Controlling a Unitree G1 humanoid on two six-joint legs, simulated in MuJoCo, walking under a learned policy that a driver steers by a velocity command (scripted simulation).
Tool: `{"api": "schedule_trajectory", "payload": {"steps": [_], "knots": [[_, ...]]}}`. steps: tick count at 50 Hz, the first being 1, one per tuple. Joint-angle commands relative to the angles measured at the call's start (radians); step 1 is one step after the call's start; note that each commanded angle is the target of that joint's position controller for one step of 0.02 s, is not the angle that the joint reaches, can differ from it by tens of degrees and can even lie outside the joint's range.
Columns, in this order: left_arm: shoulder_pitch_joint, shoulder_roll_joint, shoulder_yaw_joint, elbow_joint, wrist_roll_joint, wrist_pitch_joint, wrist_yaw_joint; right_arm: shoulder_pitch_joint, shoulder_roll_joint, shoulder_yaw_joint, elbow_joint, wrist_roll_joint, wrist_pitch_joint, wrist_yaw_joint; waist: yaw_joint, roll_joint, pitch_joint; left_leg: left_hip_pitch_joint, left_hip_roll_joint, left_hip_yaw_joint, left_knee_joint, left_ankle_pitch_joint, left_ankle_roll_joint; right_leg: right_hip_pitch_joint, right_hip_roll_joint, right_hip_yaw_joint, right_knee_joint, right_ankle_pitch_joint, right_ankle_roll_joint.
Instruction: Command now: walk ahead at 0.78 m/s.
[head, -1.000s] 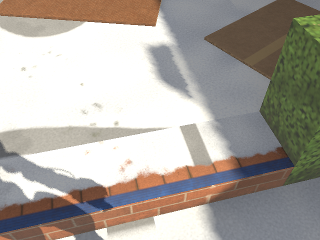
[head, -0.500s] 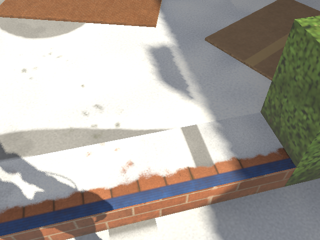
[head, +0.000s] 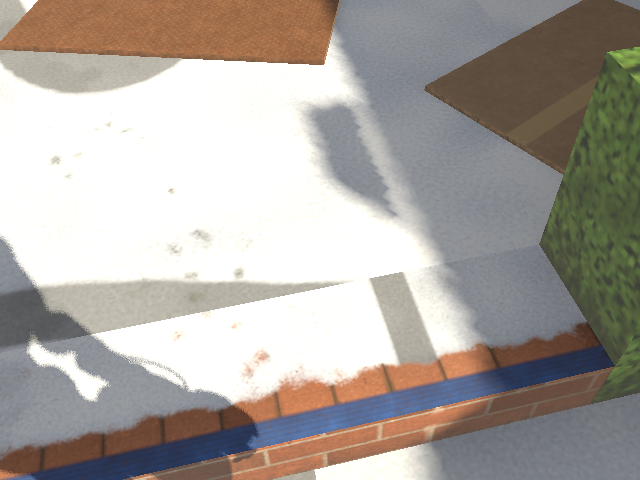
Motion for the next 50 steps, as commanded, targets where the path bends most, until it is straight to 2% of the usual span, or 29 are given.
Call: {"api": "schedule_trajectory", "payload": {"steps": [1,3,8,11,14,15,17,18,19,20,21,23,28,30,32,34,35,36,37,38,39,40,41,42,43,45,47,48,50], "knots": [[0.167,0.113,0.006,0.003,0.019,-0.006,-0.012,-0.208,-0.032,0.014,-0.179,0.004,-0.061,0.023,0.064,-0.136,0.06,-0.757,0.088,-0.033,0.355,0.107,0.046,0.46,-0.359,0.591,-0.332,-0.329,-0.205],[0.131,0.08,-0.012,-0.009,0.02,0.011,-0.016,-0.187,-0.052,0.002,-0.179,-0.025,-0.052,0.028,0.015,-0.1,0.098,-0.655,0.131,-0.028,0.267,0.195,0.016,0.304,-0.292,0.437,-0.386,-0.18,-0.164],[0.152,0.104,-0.019,-0.027,0.016,0.013,0.022,-0.339,-0.005,0.024,-0.261,-0.025,-0.028,0.023,0.018,-0.108,0.188,-0.421,0.07,0.091,-0.079,0.426,-0.056,0.038,-0.168,0.148,-0.502,0.172,-0.143],[0.218,0.128,-0.014,-0.026,0.008,0.016,0.032,-0.37,0.017,0.033,-0.279,-0.01,-0.023,0.033,0.019,-0.135,0.17,-0.288,0.031,0.121,-0.195,0.462,-0.034,0.12,-0.199,0.084,-0.529,0.319,-0.139],[0.239,0.125,-0.019,-0.028,0.013,0.047,0.028,-0.364,-0.01,0.022,-0.313,-0.019,-0.017,0.046,-0.04,-0.161,0.112,-0.308,-0.018,0.172,-0.186,0.266,0.049,0.357,-0.255,0.034,-0.308,1.008,-0.106],[0.253,0.141,-0.017,-0.025,0.026,0.055,0.03,-0.328,-0.037,0.008,-0.322,-0.015,-0.017,0.047,-0.077,-0.202,0.051,-0.218,-0.048,0.188,-0.19,0.235,0.068,0.394,-0.268,0.034,-0.206,1.238,-0.097],[0.161,0.173,-0.01,-0.052,0.049,0.074,0.028,0.054,-0.142,-0.052,-0.228,0.002,-0.008,0.037,-0.287,-0.256,-0.126,0.287,-0.066,0.155,-0.314,0.261,0.118,0.23,-0.239,0.023,0.213,1.387,-0.077],[0.052,0.185,-0.007,-0.103,0.051,0.06,0.024,0.316,-0.201,-0.084,-0.125,0.001,0.01,0.024,-0.393,-0.193,-0.205,0.666,0.007,0.053,-0.352,0.25,0.1,-0.077,-0.151,0.042,0.552,1.022,-0.046],[-0.032,-0.005,-0.05,-0.165,0.054,0.008,0.012,0.352,-0.269,-0.081,-0.069,-0.038,0.019,0.016,-0.28,0.282,-0.155,0.729,0.173,-0.258,-0.392,0.391,0.063,-0.395,0.046,0.112,1.021,-0.126,-0.047],[0.175,-0.041,-0.057,-0.169,-0.039,-0.048,-0.001,0.263,-0.178,-0.052,-0.101,-0.064,0.01,0.023,-0.168,0.371,-0.282,0.811,0.339,-0.742,-0.648,0.138,0.24,-0.605,0.105,0.35,1.167,-0.122,-0.086],[0.113,0.021,-0.043,-0.168,-0.081,-0.06,-0.007,0.228,-0.05,-0.031,-0.092,-0.072,0.006,0.031,-0.155,0.178,-0.158,0.728,0.327,-0.715,-0.709,-0.084,0.277,-0.693,0.036,0.285,1.239,-0.057,-0.098],[0.011,-0.037,-0.061,-0.212,-0.042,-0.026,-0.006,0.155,0.033,-0.004,-0.051,-0.067,0.001,0.057,-0.079,-0.101,-0.001,0.424,0.288,-0.496,-0.723,-0.137,0.244,-0.75,-0.059,0.181,1.34,0.016,-0.092],[-0.092,-0.192,-0.146,-0.366,-0.028,0.064,-0.023,0.085,0.084,0.057,0.02,-0.077,0.027,0.045,0.073,0.015,0.217,-0.121,0.196,-0.126,-0.765,-0.001,0.143,-1.023,-0.056,0.187,1.65,-0.002,-0.073],[-0.153,-0.183,-0.163,-0.423,-0.01,0.065,-0.016,0.131,0.07,0.073,0.044,-0.073,0.02,0.03,0.072,0.021,0.222,-0.128,0.19,-0.085,-0.791,0.126,0.149,-1.121,-0.032,0.16,1.773,0.019,-0.047],[-0.287,-0.142,-0.186,-0.52,-0.012,0.053,-0.023,0.181,0.065,0.089,0.064,-0.025,0.027,0.01,0.061,-0.063,0.238,-0.126,0.12,0.019,-0.83,0.092,0.105,-1.129,-0.075,0.091,1.45,0.061,-0.032],[-0.399,-0.096,-0.198,-0.579,-0.008,0.039,-0.03,0.279,0.03,0.089,0.061,0.012,-0.004,-0.022,0.019,-0.111,0.056,-0.349,0.142,0.056,-1.05,0.461,0.122,-0.409,-0.094,-0.19,0.979,0.169,-0.036],[-0.406,-0.095,-0.187,-0.606,-0.005,0.019,-0.023,0.36,-0.012,0.088,0.09,0.033,-0.029,-0.025,0.036,-0.049,-0.073,-0.21,0.152,0.062,-0.95,1.118,0.118,-0.176,-0.024,-0.247,0.929,0.145,-0.053],[-0.354,-0.04,-0.152,-0.592,-0.01,0.017,-0.013,0.407,-0.085,0.078,0.094,-0.004,-0.027,-0.027,0.076,0.041,-0.23,0.024,0.147,0.1,-0.775,1.839,0.111,-0.074,0.062,-0.269,0.905,0.037,-0.067],[-0.183,0.061,-0.106,-0.569,-0.016,0.022,-0.023,0.352,-0.246,0.03,0.08,-0.033,-0.004,-0.034,0.186,0.28,-0.251,0.31,0.189,0.057,-0.586,2.12,0.128,-0.122,0.076,-0.182,0.672,-0.141,-0.077],[-0.021,0.13,-0.067,-0.526,-0.002,0.031,-0.036,0.25,-0.287,0.003,0.058,-0.059,0.024,-0.046,0.277,0.356,-0.296,0.464,0.225,0.038,-0.342,2.239,0.127,-0.107,0.067,-0.024,0.511,-0.169,-0.118],[0.203,0.262,-0.024,-0.414,0.034,0.033,-0.06,0.181,-0.225,0.007,0.003,-0.085,0.021,-0.058,0.309,0.149,-0.372,0.357,0.185,-0.022,-0.029,1.958,0.159,0.09,-0.02,0.312,0.368,-0.149,-0.181],[0.335,0.3,-0.009,-0.288,0.038,0.044,-0.055,0.229,0.029,0.043,-0.041,-0.072,-0.015,-0.002,0.181,-0.495,-0.422,-0.116,-0.135,-0.117,0.465,0.412,0.109,0.392,-0.242,0.951,-0.083,-0.281,-0.373],[0.378,0.113,-0.038,-0.225,0.034,0.048,-0.023,0.154,0.04,0.027,-0.076,-0.056,-0.064,0.055,0.184,-0.393,-0.356,-0.377,-0.207,-0.293,0.92,0.191,0.148,0.415,-0.332,1.275,-0.286,-0.34,-0.371],[0.351,-0.017,-0.066,-0.162,0.016,0.035,-0.029,-0.074,0.074,0.031,-0.203,-0.022,-0.077,0.078,0.151,-0.254,-0.076,-0.594,-0.174,-0.229,1.089,0.14,0.19,0.27,-0.312,1.047,-0.229,-0.263,-0.291],[0.321,-0.105,-0.084,-0.097,0.02,0.028,-0.049,-0.22,0.127,0.057,-0.312,-0.022,-0.069,0.084,0.093,-0.059,0.042,-0.66,-0.128,-0.198,1.125,0.1,0.221,0.135,-0.262,0.773,-0.14,-0.127,-0.232],[0.217,-0.214,-0.096,-0.038,0.046,0.035,-0.07,-0.155,0.255,0.112,-0.339,-0.021,-0.027,0.096,-0.047,0.042,0.075,-0.631,-0.075,-0.193,1.101,0.135,0.221,-0.062,-0.147,0.357,-0.084,-0.009,-0.141],[0.038,-0.183,-0.099,-0.09,0.048,0.029,-0.069,0.003,0.153,0.096,-0.283,0.021,0.01,0.089,-0.177,0.031,0.128,-0.591,-0.024,-0.174,0.824,0.154,0.17,-0.197,-0.126,0.192,-0.211,0.054,-0.11],[0.001,-0.139,-0.092,-0.104,0.039,0.018,-0.067,-0.025,0.119,0.097,-0.299,0.017,0.02,0.076,-0.188,0.015,0.151,-0.547,-0.01,-0.129,0.643,0.212,0.146,-0.276,-0.096,0.09,-0.273,0.122,-0.094],[0.058,-0.05,-0.077,-0.091,0.014,-0.011,-0.043,-0.155,0.054,0.086,-0.347,-0.042,0.016,0.041,-0.133,0.01,0.131,-0.417,0.001,0.028,0.347,0.387,0.066,-0.325,-0.051,0.006,-0.387,0.205,-0.119]]}}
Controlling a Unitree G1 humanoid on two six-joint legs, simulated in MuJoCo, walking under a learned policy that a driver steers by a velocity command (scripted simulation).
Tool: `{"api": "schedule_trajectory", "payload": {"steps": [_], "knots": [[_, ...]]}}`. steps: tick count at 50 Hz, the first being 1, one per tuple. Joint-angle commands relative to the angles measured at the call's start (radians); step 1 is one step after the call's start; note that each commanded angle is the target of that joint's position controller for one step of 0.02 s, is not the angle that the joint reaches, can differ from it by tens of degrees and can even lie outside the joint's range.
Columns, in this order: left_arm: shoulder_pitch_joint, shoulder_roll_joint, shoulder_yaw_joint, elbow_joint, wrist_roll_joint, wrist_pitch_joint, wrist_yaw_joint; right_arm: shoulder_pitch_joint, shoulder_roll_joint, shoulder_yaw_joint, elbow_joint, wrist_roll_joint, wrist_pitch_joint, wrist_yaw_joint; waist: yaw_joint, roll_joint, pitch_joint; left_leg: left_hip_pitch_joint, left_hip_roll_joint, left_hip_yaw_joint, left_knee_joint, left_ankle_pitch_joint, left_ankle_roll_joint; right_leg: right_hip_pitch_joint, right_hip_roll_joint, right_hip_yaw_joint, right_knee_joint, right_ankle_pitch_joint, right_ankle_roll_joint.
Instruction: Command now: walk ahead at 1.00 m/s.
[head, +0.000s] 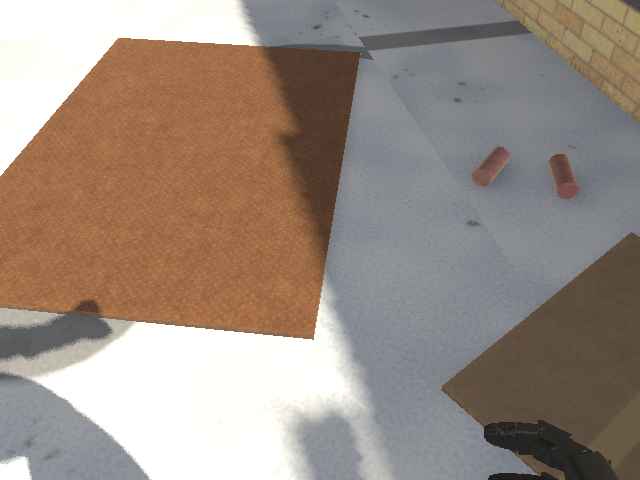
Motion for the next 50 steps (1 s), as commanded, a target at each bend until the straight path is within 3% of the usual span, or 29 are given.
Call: {"api": "schedule_trajectory", "payload": {"steps": [1,4,7,9,10,11,12,13,14,15,16,17,19,21,25,29,31,33,34,35,36,37,38,39,40,41,43,45,50], "knots": [[-0.189,0.052,-0.001,-0.115,-0.025,-0.071,0.03,0.068,-0.046,0.006,-0.02,-0.04,0.007,-0.024,-0.082,0.013,0.204,0.234,0.049,0.2,-0.437,0.189,-0.102,-0.37,-0.088,0.042,-0.415,0.259,-0.102],[-0.028,0.142,0.027,-0.093,-0.041,-0.083,0.063,-0.139,-0.051,-0.001,-0.069,0.015,-0.024,-0.02,0.026,-0.03,0.186,0.297,0.057,0.237,-0.822,0.296,-0.132,-0.087,-0.147,0.081,-0.502,0.317,-0.098],[0.01,0.187,0.039,-0.103,-0.035,-0.049,0.075,-0.258,-0.081,-0.023,-0.114,0.023,-0.031,0.005,0.058,-0.108,0.211,0.249,0.009,0.249,-1.086,0.233,-0.118,0.25,-0.235,0.076,-0.433,0.627,-0.087],[0.022,0.22,0.052,-0.1,-0.004,-0.018,0.078,-0.208,-0.14,-0.055,-0.121,0.015,-0.028,0.012,0.009,-0.203,0.157,0.323,-0.049,0.277,-1.115,0.142,-0.083,0.408,-0.294,0.082,-0.294,1.089,-0.068],[0.015,0.235,0.06,-0.1,0.017,0.0,0.08,-0.091,-0.182,-0.077,-0.093,0.018,-0.021,0.007,-0.057,-0.251,0.093,0.424,-0.074,0.284,-1.111,0.087,-0.058,0.455,-0.301,0.073,-0.141,1.299,-0.058],[-0.035,0.243,0.066,-0.12,0.037,0.019,0.082,0.15,-0.227,-0.105,-0.02,0.022,-0.009,-0.005,-0.171,-0.281,-0.02,0.683,-0.065,0.26,-1.104,0.088,-0.026,0.377,-0.282,0.045,0.11,1.373,-0.034],[-0.077,0.209,0.059,-0.177,0.046,0.017,0.087,0.408,-0.277,-0.122,0.054,0.006,0.008,-0.022,-0.256,-0.218,-0.187,1.137,0.084,0.067,-0.955,-0.004,-0.003,0.032,-0.252,0.084,0.447,1.092,-0.036],[0.088,-0.006,0.007,-0.207,0.017,-0.024,0.052,0.462,-0.353,-0.147,0.078,-0.025,-0.012,-0.016,-0.103,0.217,-0.381,1.582,0.345,-0.536,-1.091,-0.5,0.201,-0.478,-0.032,0.191,0.859,0.153,0.015],[0.009,0.087,0.025,-0.195,-0.037,-0.065,0.044,0.489,-0.265,-0.134,0.104,-0.029,-0.006,-0.028,-0.16,0.238,-0.433,1.555,0.339,-0.743,-1.306,-0.648,0.169,-0.563,-0.023,0.306,1.004,-0.015,-0.017],[-0.149,0.161,0.049,-0.255,-0.078,-0.08,0.047,0.42,-0.195,-0.119,0.113,-0.033,-0.005,-0.037,-0.154,0.182,-0.204,1.392,0.305,-0.555,-1.319,-0.509,0.112,-0.651,-0.074,0.281,1.044,0.013,-0.036],[-0.252,0.15,0.039,-0.295,-0.073,-0.091,0.055,0.369,-0.168,-0.111,0.117,-0.038,-0.012,-0.034,-0.125,-0.001,-0.103,1.198,0.278,-0.424,-1.338,-0.34,0.094,-0.633,-0.107,0.264,1.017,0.044,-0.042],[-0.297,0.132,0.039,-0.312,-0.059,-0.09,0.058,0.323,-0.134,-0.102,0.131,-0.052,-0.02,-0.026,-0.072,-0.075,-0.003,1.014,0.242,-0.32,-1.362,-0.22,0.091,-0.607,-0.133,0.243,0.972,0.079,-0.034],[-0.236,0.092,0.038,-0.31,-0.051,-0.055,0.053,0.265,-0.057,-0.079,0.151,-0.059,-0.024,-0.021,0.028,-0.009,0.063,0.816,0.181,-0.187,-1.388,-0.169,0.081,-0.546,-0.19,0.236,0.928,0.109,-0.026],[-0.249,0.058,0.028,-0.328,-0.041,-0.024,0.052,0.265,-0.07,-0.079,0.174,-0.03,-0.021,-0.018,0.066,0.02,0.154,0.678,0.169,-0.109,-1.431,-0.164,0.076,-0.599,-0.23,0.212,0.875,0.096,-0.01],[-0.46,0.096,0.023,-0.419,-0.005,-0.027,0.058,0.324,-0.133,-0.085,0.187,-0.028,-0.032,-0.044,0.024,0.005,0.242,0.551,0.094,0.062,-1.491,0.067,0.041,-0.581,-0.222,0.128,0.514,0.386,0.04],[-0.671,0.088,0.019,-0.483,-0.036,-0.052,0.028,0.475,-0.19,-0.09,0.227,-0.002,-0.032,-0.07,-0.059,-0.021,0.263,0.709,0.121,0.099,-1.561,0.123,0.016,-0.446,-0.135,0.072,0.12,0.608,0.033],[-0.721,0.103,0.03,-0.51,-0.03,-0.065,0.007,0.525,-0.2,-0.091,0.254,-0.01,-0.005,-0.079,-0.069,0.001,0.276,0.894,0.141,0.114,-1.478,0.416,-0.012,-0.458,-0.066,0.032,-0.013,0.593,0.013],[-0.614,0.158,0.061,-0.497,-0.02,-0.071,0.0,0.546,-0.225,-0.097,0.268,-0.033,0.02,-0.084,-0.003,0.093,0.162,1.056,0.16,0.103,-1.283,0.82,-0.06,-0.336,0.025,-0.002,-0.018,0.51,-0.025],[-0.436,0.194,0.081,-0.45,-0.024,-0.067,0.005,0.507,-0.243,-0.102,0.264,-0.049,0.032,-0.084,0.101,0.143,0.06,1.057,0.151,0.115,-1.083,0.954,-0.088,-0.153,0.041,0.009,-0.014,0.519,-0.054],[-0.227,0.231,0.093,-0.393,-0.016,-0.056,0.017,0.429,-0.251,-0.103,0.238,-0.055,0.038,-0.083,0.215,0.161,-0.045,0.937,0.12,0.137,-0.823,0.886,-0.134,0.101,-0.051,0.082,-0.009,0.678,-0.086],[-0.088,0.343,0.103,-0.347,0.032,-0.049,0.03,0.478,-0.127,-0.077,0.193,-0.092,0.029,-0.08,0.163,-0.142,-0.246,0.636,-0.021,0.157,-0.382,0.133,-0.178,0.5,-0.314,0.335,0.167,1.19,-0.156],[-0.054,0.297,0.096,-0.332,0.047,-0.061,0.011,0.713,-0.029,-0.039,0.244,-0.022,0.007,-0.056,0.106,-0.362,-0.537,0.35,-0.165,-0.063,-0.016,-0.516,-0.209,0.835,-0.541,0.827,0.071,1.181,-0.391],[-0.104,0.241,0.098,-0.348,0.03,-0.042,0.014,0.637,-0.162,-0.07,0.263,-0.011,0.006,-0.053,0.146,-0.181,-0.548,0.35,-0.08,-0.108,0.007,-0.464,-0.198,0.737,-0.453,0.737,0.021,1.005,-0.331],[-0.221,0.191,0.083,-0.352,0.009,-0.032,0.021,0.462,-0.191,-0.082,0.195,0.004,0.01,-0.059,0.12,-0.127,-0.332,0.288,-0.017,-0.033,-0.086,-0.414,-0.201,0.542,-0.403,0.555,-0.006,0.984,-0.281],[-0.307,0.165,0.07,-0.345,-0.006,-0.029,0.028,0.353,-0.184,-0.081,0.157,-0.006,0.012,-0.07,0.073,-0.001,-0.142,0.288,0.023,0.027,-0.177,-0.384,-0.209,0.294,-0.353,0.454,-0.063,0.982,-0.245],[-0.352,0.141,0.063,-0.34,0.001,-0.035,0.034,0.316,-0.174,-0.089,0.146,-0.014,0.023,-0.077,0.033,0.016,-0.05,0.322,0.049,0.044,-0.241,-0.36,-0.214,0.118,-0.323,0.389,-0.11,0.988,-0.237],[-0.381,0.123,0.056,-0.318,0.027,-0.042,0.03,0.372,-0.122,-0.085,0.149,-0.018,0.05,-0.079,-0.037,-0.031,-0.016,0.46,0.084,0.049,-0.361,-0.331,-0.216,-0.08,-0.289,0.299,-0.18,1.001,-0.234],[-0.422,0.145,0.063,-0.3,0.029,-0.046,0.032,0.374,-0.082,-0.075,0.15,-0.022,0.061,-0.09,-0.071,-0.056,0.002,0.532,0.09,0.075,-0.551,-0.269,-0.226,-0.199,-0.26,0.207,-0.216,1.04,-0.223],[-0.386,0.19,0.079,-0.252,0.003,-0.006,0.05,0.247,-0.109,-0.079,0.145,-0.034,0.076,-0.091,-0.028,-0.095,-0.025,0.63,0.066,0.11,-0.861,0.033,-0.229,-0.182,-0.233,0.132,-0.227,0.786,-0.171]]}}
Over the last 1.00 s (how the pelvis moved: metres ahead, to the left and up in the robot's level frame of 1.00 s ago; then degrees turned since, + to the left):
0.78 0.04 0.16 0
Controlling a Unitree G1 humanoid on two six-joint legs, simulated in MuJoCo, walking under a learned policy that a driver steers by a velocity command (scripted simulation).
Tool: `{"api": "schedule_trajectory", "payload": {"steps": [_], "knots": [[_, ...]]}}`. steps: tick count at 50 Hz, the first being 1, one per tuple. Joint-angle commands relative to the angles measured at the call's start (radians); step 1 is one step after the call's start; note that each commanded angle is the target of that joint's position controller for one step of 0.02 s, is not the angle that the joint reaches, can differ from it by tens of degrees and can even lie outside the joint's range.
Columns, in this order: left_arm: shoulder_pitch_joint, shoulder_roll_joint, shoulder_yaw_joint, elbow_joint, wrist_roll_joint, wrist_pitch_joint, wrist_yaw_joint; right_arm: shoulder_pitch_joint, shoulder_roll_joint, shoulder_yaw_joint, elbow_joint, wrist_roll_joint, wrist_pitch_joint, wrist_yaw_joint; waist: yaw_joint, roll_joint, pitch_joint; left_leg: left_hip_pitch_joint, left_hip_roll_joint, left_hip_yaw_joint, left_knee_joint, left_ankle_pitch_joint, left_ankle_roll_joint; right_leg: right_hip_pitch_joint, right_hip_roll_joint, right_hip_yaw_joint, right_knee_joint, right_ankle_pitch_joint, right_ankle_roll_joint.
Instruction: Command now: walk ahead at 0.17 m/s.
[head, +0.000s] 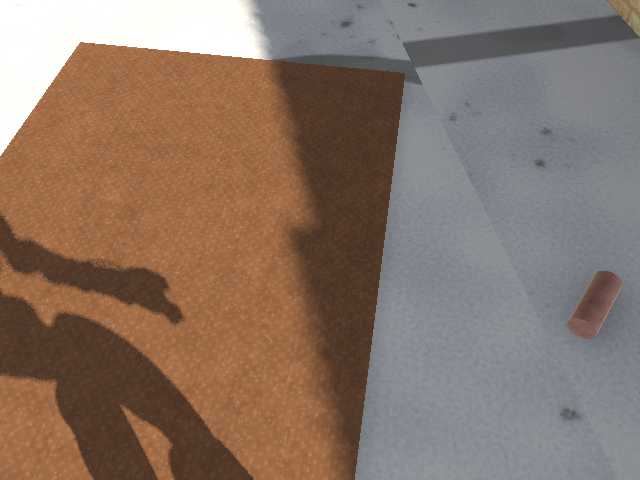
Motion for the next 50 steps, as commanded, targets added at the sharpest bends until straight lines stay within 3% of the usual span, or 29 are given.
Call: {"api": "schedule_trajectory", "payload": {"steps": [1,2,4,5,6,7,8,10,18,30,37,50], "knots": [[-0.082,0.135,0.03,-0.059,-0.014,0.001,0.01,0.132,-0.042,-0.011,0.009,-0.004,0.018,-0.002,-0.072,-0.117,-0.181,0.302,-0.012,0.026,-0.113,0.141,0.003,-0.047,-0.257,0.103,-0.087,0.413,-0.162],[-0.096,0.125,0.025,-0.054,-0.02,0.009,0.011,0.133,-0.05,-0.017,0.008,-0.013,0.021,-0.001,-0.091,-0.115,-0.174,0.348,-0.024,0.043,-0.18,0.154,0.019,-0.066,-0.25,0.105,-0.072,0.276,-0.138],[-0.071,0.084,0.012,-0.034,-0.024,0.017,0.013,0.117,-0.073,-0.031,0.009,-0.029,0.025,-0.003,-0.085,-0.108,-0.14,0.409,-0.03,0.044,-0.292,0.203,0.054,-0.087,-0.191,0.105,-0.021,-0.006,-0.067],[0.05,0.069,0.011,-0.011,-0.018,0.019,0.014,0.056,-0.136,-0.047,-0.007,-0.03,0.029,-0.009,-0.008,0.019,-0.122,0.43,0.027,-0.021,-0.328,0.233,0.084,-0.112,-0.118,0.084,-0.012,-0.207,-0.009],[0.107,0.066,0.009,0.011,-0.018,0.028,0.023,0.028,-0.123,-0.053,-0.006,-0.024,0.034,-0.013,0.008,0.11,-0.138,0.403,0.044,-0.066,-0.361,0.047,0.109,-0.076,-0.078,0.029,0.027,-0.289,0.029],[0.072,0.075,0.011,0.013,-0.019,0.036,0.028,0.012,-0.061,-0.039,-0.01,-0.019,0.034,-0.012,-0.007,0.101,-0.112,0.385,0.034,-0.069,-0.371,-0.001,0.108,-0.064,-0.069,0.013,0.053,-0.271,0.047],[0.053,0.068,0.011,0.012,-0.019,0.043,0.032,0.008,-0.039,-0.032,-0.005,-0.017,0.032,-0.009,-0.011,0.089,-0.115,0.395,0.029,-0.06,-0.358,0.011,0.101,-0.063,-0.069,0.012,0.063,-0.244,0.053],[0.038,0.071,0.015,0.024,-0.013,0.056,0.039,0.027,-0.045,-0.039,0.014,-0.007,0.026,-0.009,-0.026,0.061,-0.119,0.406,0.025,-0.053,-0.344,0.065,0.092,-0.05,-0.076,0.022,0.064,-0.199,0.062],[0.007,0.057,0.022,0.087,-0.02,0.09,0.053,0.005,-0.026,-0.05,0.099,0.0,0.023,-0.021,-0.044,-0.005,-0.087,0.373,-0.024,0.002,-0.324,0.141,0.079,0.05,-0.102,0.036,0.021,-0.166,0.061],[0.047,0.04,0.01,0.178,-0.021,0.077,0.051,-0.013,0.006,-0.057,0.212,0.0,0.036,-0.028,-0.057,-0.062,-0.04,0.402,-0.056,0.047,-0.318,0.18,0.069,0.047,-0.134,0.064,-0.032,-0.099,0.046],[0.081,0.031,0.002,0.211,-0.021,0.073,0.047,-0.02,0.007,-0.055,0.262,0.003,0.045,-0.029,-0.055,-0.069,-0.038,0.395,-0.056,0.054,-0.34,0.167,0.055,0.087,-0.141,0.081,-0.044,-0.01,0.037],[0.113,0.029,0.003,0.231,-0.02,0.071,0.05,-0.033,-0.004,-0.05,0.311,0.01,0.05,-0.041,-0.044,-0.083,-0.02,0.355,-0.045,0.054,-0.379,0.11,0.033,0.121,-0.15,0.127,-0.098,-0.02,0.042]]}}
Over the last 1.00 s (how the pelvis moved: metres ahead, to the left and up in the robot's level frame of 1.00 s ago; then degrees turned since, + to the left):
0.83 0.02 0.01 -1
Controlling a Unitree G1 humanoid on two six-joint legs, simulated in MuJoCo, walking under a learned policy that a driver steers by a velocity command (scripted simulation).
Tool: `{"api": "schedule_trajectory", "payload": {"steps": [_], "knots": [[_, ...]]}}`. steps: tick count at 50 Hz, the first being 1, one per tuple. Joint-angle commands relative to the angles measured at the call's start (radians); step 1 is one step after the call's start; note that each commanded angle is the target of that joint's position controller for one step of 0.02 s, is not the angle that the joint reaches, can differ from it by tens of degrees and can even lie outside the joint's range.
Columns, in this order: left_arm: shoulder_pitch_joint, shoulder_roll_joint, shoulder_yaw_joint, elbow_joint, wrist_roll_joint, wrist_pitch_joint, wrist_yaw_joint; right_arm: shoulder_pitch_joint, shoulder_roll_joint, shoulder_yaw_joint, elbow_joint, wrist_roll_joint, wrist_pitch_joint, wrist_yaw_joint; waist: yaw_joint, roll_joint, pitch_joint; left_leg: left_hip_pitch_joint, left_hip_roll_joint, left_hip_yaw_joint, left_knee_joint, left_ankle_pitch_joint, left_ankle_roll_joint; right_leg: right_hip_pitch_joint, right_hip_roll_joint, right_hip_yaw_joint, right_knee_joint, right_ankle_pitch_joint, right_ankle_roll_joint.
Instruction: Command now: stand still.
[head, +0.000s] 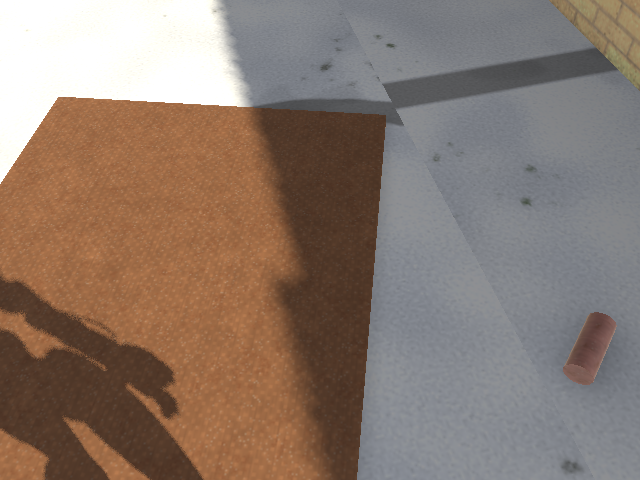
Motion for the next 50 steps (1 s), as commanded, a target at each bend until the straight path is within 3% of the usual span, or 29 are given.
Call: {"api": "schedule_trajectory", "payload": {"steps": [1,21,50], "knots": [[0.075,0.105,0.018,-0.009,0.0,-0.005,0.005,-0.015,-0.087,-0.011,-0.027,0.002,-0.009,-0.006,0.004,-0.035,-0.015,0.043,0.015,-0.015,-0.046,0.111,0.046,-0.055,-0.079,0.098,-0.115,0.129,0.015],[0.107,0.112,0.029,-0.018,-0.002,0.001,0.007,0.015,-0.105,-0.008,-0.002,0.005,-0.02,-0.013,0.01,-0.02,-0.014,0.034,0.028,-0.015,-0.062,0.107,0.035,-0.05,-0.066,0.11,-0.139,0.069,0.004],[0.152,0.107,0.027,-0.026,-0.005,0.003,0.004,0.049,-0.106,-0.006,0.007,0.007,-0.023,-0.013,0.006,-0.02,-0.009,0.029,0.027,-0.011,-0.049,0.121,0.033,-0.028,-0.06,0.098,-0.112,0.17,0.009]]}}
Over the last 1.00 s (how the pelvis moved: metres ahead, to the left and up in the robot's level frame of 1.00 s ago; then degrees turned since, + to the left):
0.09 0.00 0.01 0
